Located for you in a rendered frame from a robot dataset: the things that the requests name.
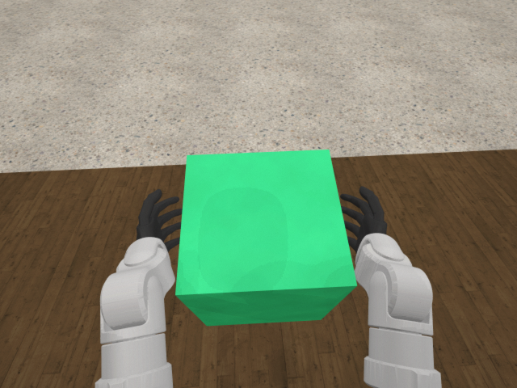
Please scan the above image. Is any robot left hand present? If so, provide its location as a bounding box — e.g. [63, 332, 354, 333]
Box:
[137, 189, 183, 252]

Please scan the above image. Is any robot left forearm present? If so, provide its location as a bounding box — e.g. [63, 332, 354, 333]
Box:
[95, 237, 175, 388]

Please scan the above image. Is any robot right hand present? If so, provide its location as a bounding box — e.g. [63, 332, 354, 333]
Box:
[340, 186, 387, 254]

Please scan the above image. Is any carton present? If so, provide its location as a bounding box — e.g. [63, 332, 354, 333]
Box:
[175, 150, 357, 326]

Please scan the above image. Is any robot right forearm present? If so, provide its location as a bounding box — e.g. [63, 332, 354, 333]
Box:
[355, 233, 442, 388]

